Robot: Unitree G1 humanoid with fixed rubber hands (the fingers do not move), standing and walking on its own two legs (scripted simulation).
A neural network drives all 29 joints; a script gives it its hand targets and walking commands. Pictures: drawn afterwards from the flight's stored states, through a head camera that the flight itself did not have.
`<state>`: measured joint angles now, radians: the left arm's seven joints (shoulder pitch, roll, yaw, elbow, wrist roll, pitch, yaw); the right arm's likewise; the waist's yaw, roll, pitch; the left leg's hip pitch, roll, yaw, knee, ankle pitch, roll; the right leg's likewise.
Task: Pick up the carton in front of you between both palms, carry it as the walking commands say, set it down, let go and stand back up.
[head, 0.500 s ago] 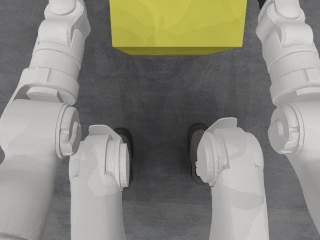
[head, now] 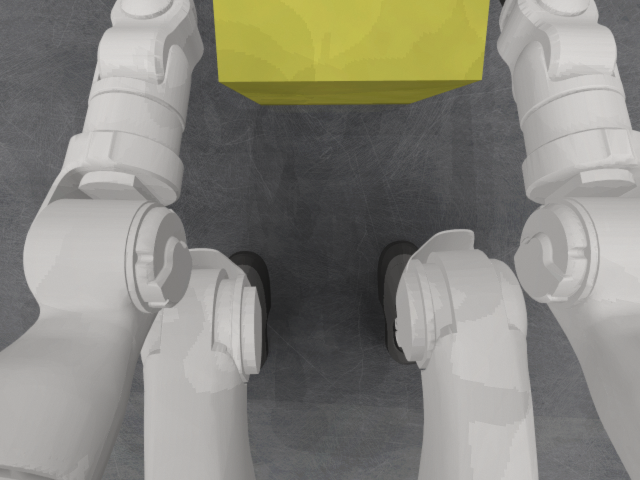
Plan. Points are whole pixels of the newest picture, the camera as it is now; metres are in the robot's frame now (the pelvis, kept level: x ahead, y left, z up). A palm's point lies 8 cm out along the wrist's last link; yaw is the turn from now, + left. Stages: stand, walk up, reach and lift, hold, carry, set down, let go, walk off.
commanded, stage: reach and lift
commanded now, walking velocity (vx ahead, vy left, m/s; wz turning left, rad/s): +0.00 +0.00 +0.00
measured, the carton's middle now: out of the picture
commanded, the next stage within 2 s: none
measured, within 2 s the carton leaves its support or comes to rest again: leaves its support in 0.12 s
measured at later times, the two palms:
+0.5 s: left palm out of the picture +0.51 +0.11 +0.02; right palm out of the picture +0.49 -0.19 +0.02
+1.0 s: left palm out of the picture +0.48 +0.12 +0.16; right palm out of the picture +0.46 -0.18 +0.16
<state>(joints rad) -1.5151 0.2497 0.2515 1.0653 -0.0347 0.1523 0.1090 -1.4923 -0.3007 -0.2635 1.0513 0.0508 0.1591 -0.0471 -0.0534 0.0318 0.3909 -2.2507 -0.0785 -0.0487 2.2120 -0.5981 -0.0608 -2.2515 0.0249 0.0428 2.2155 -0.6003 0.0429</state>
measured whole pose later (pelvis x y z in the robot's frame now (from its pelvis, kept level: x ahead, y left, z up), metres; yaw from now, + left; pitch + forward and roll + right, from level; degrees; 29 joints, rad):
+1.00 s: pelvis +0.02 +0.00 +0.20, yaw -2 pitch +39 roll +1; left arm -0.87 -0.05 0.43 0.65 0.20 0.38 0.07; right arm -0.86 0.03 -0.43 0.64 -0.21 0.39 -0.04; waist -0.02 0.02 -0.22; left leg -1.71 -0.11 -0.10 1.53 -0.50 -0.06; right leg -1.72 0.09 0.11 1.52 -0.48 0.06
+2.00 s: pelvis +0.09 +0.00 +0.41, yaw -2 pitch -2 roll +0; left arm -0.28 -0.16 0.28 0.42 0.28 0.59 0.01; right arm -0.28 0.16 -0.27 0.41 -0.28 0.60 -0.01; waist 0.00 0.00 -0.08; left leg -0.20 -0.04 -0.15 0.46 -0.24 -0.02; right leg -0.21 0.04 0.14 0.46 -0.22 0.02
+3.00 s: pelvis +0.10 +0.00 +0.41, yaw -2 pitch -5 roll +0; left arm -0.24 -0.15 0.21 0.24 0.26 0.72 0.01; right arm -0.24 0.15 -0.20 0.23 -0.26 0.73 -0.01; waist 0.00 0.00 -0.01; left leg -0.06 -0.03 -0.14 0.35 -0.20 -0.01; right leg -0.07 0.03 0.14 0.35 -0.19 0.02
